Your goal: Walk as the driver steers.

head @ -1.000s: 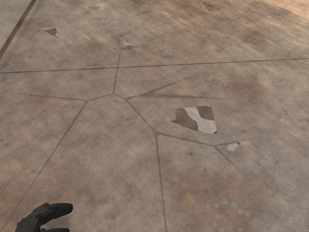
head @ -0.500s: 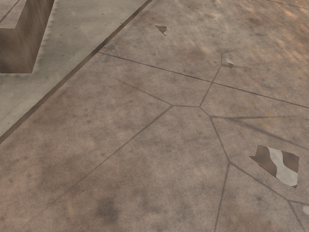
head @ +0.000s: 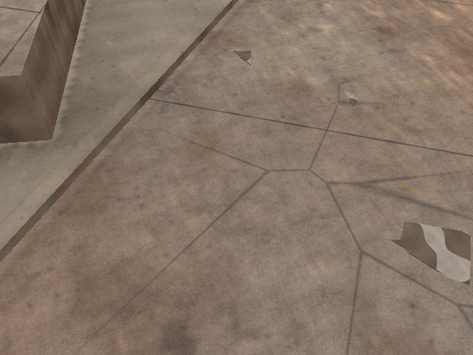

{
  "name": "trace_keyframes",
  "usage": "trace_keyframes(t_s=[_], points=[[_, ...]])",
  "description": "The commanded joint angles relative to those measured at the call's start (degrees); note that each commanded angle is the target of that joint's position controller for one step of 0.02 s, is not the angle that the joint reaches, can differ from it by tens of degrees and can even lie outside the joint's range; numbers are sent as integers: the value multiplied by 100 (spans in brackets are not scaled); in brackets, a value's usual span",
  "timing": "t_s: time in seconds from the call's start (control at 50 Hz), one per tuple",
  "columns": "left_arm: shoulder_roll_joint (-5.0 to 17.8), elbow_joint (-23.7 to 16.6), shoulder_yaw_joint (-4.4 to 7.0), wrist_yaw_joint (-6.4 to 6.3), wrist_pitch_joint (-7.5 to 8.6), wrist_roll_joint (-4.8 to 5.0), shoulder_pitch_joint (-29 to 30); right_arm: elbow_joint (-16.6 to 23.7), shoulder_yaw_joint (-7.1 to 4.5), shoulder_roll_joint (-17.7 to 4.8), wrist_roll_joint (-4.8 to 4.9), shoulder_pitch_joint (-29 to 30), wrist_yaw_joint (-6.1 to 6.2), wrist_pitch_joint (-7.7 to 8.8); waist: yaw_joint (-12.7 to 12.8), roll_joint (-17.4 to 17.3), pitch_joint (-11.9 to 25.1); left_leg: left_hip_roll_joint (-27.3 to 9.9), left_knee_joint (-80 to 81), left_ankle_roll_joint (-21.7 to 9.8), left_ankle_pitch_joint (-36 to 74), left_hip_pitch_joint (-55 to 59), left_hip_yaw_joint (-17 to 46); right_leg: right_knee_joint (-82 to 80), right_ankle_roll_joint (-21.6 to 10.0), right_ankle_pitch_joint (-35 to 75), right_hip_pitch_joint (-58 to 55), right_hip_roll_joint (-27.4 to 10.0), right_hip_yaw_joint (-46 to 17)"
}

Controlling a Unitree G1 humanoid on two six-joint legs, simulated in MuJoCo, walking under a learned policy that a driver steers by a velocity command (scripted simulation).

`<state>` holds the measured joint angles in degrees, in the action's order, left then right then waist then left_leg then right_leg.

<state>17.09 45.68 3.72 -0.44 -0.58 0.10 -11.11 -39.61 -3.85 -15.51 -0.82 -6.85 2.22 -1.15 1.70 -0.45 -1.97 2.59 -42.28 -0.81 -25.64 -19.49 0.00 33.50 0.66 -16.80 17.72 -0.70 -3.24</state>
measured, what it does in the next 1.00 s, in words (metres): walks ahead, turning right: left foot, then right foot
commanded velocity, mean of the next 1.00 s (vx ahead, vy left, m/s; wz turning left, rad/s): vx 0.27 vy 0.00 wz -0.45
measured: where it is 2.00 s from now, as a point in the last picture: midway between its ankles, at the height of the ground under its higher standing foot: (410, 277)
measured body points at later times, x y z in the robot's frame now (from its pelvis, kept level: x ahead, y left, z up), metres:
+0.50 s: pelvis +0.02 +0.02 +0.02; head +0.04 +0.02 +0.47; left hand +0.26 +0.23 -0.08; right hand +0.01 -0.28 -0.08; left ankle +0.01 +0.13 -0.73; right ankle +0.00 -0.15 -0.67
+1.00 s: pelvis +0.17 -0.15 +0.01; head +0.19 -0.18 +0.46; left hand +0.35 +0.07 -0.09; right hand +0.21 -0.47 -0.09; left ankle +0.41 -0.08 -0.66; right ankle +0.06 -0.17 -0.73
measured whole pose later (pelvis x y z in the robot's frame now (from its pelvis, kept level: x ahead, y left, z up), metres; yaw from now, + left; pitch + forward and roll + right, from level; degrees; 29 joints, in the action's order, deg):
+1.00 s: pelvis +0.17 -0.15 +0.01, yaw -29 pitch +2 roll +0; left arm 14.8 43.9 2.6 0.3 3.8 0.5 -20.4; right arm -40.4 -3.3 -17.3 0.2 -7.5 -1.5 4.8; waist 2.8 -2.9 -1.1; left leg -6.4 -44.6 1.3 2.0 -40.9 0.5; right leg 14.2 -4.6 -14.9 1.4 4.2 0.3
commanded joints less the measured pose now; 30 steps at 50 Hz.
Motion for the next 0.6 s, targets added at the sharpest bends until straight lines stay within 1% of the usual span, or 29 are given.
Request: trace_keyframes(t_s=[0.02,0.04,0.06,0.08,0.1,0.12,0.14,0.16,0.18,0.2,0.22,0.24,0.26,0.28,0.3,0.32,0.36,0.4,0.5,0.56,0.6], points=[[1130,-419,294,-67,159,37,166,549,-189,-465,75,166,-22,100,-57,1097,584,-91,-735,54,-832,-933,410,-1184,-1437,2624,-1088,-1561,-2200],[1138,-443,320,-93,110,110,293,526,-185,-452,99,121,-38,128,-89,993,619,-130,-304,107,-505,-805,405,-1116,-1274,2568,-1092,-1403,-2039],[1128,-474,335,-118,23,163,419,478,-174,-406,117,43,-62,160,-109,983,669,-85,167,161,-107,-497,323,-1056,-1147,2493,-984,-1240,-1899],[1112,-520,341,-138,-76,191,548,401,-170,-350,125,-137,-104,188,-185,1007,727,14,669,199,390,-70,180,-971,-1046,2422,-789,-1074,-1782],[1068,-586,335,-152,-162,217,675,301,-191,-335,132,-409,-153,209,-317,1036,788,108,1329,197,1004,437,19,-865,-915,2165,-561,-903,-1691],[951,-640,307,-164,-208,221,671,218,-246,-437,124,-641,-180,205,-388,940,833,41,1919,135,1539,990,20,-700,-701,1459,-248,-704,-1603],[654,-681,232,-150,-215,150,503,232,-355,-844,58,-791,-142,175,-281,92,790,-866,2332,-155,1624,1561,906,147,-335,194,517,-274,-1184],[393,-758,174,-136,-163,86,235,386,-452,-1392,-86,-576,-108,100,-50,-1596,568,-2203,2682,-966,2431,1573,2547,1357,28,-1675,1693,599,-341],[856,-790,305,-138,-84,39,246,510,-374,-1220,-259,-597,-124,169,-163,-1410,630,-2726,2759,-1584,2453,1126,3053,2729,146,-2087,1714,254,-537],[1100,-662,421,-123,-88,113,184,575,-274,-912,-227,-299,-111,235,-24,-814,408,-2460,2708,-1505,2326,953,2509,3289,164,-1698,1761,137,-650],[1061,-512,452,-144,-140,130,38,602,-235,-782,-131,3,-98,273,105,-551,219,-2039,2643,-1192,2146,906,1841,3438,218,-1273,1833,74,-591],[980,-426,450,-169,-188,114,-23,627,-214,-729,-56,116,-62,298,92,-512,185,-1814,2612,-1009,2123,1013,1445,3539,287,-877,1941,33,-547],[864,-452,418,-146,-205,109,22,580,-200,-723,-23,-35,-11,308,-7,-550,247,-1727,2697,-975,1925,1126,1190,3624,352,-522,2025,-28,-432],[790,-546,387,-101,-192,122,141,527,-200,-727,-16,-261,33,307,-127,-611,283,-1654,2866,-970,1309,1244,1047,3559,389,-251,2102,-84,-279],[724,-665,354,-55,-167,145,321,480,-208,-742,1,-461,70,307,-255,-709,276,-1667,3037,-989,700,1457,1046,3355,422,-92,2277,-137,-172],[691,-774,330,-24,-141,154,519,439,-218,-774,9,-640,96,316,-390,-733,248,-1743,3170,-1017,330,1685,1098,3129,453,-16,2446,-178,-126],[635,-940,299,21,-87,133,760,368,-258,-880,16,-899,109,348,-546,-635,225,-1930,3314,-1058,138,2052,1128,2700,477,11,2618,-255,-104],[547,-1035,264,69,-28,118,837,319,-306,-974,38,-1000,85,386,-592,-574,183,-2054,3409,-1064,189,2218,981,2299,443,57,2636,-338,-47],[334,-1226,168,218,68,148,1001,206,-409,-1109,95,-1084,-36,474,-634,-568,-62,-2147,3556,-1036,495,2017,301,1398,211,168,2265,-485,234],[298,-1294,140,293,88,164,1088,113,-462,-1182,152,-1098,-126,502,-633,-581,-136,-2132,3455,-977,709,1856,-135,931,18,19,1815,-463,461],[324,-1336,135,335,81,164,1118,49,-485,-1236,214,-1093,-184,487,-608,-620,-143,-2169,3307,-919,828,1812,-338,702,-129,-107,1517,-417,607]])
Keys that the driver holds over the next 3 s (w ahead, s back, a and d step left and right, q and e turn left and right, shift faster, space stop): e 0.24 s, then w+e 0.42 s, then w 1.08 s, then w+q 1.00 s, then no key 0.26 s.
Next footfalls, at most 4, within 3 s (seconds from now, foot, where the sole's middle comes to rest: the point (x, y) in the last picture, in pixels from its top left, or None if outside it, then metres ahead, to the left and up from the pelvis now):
0.14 left None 0.05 0.12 -0.77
0.70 right None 0.10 -0.19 -0.77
1.20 left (333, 342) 0.52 -0.20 -0.77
1.70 right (455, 307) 0.62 -0.56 -0.77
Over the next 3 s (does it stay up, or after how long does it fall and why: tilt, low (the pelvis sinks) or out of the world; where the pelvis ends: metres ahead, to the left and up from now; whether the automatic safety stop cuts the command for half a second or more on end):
stays up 1.18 -0.62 0.01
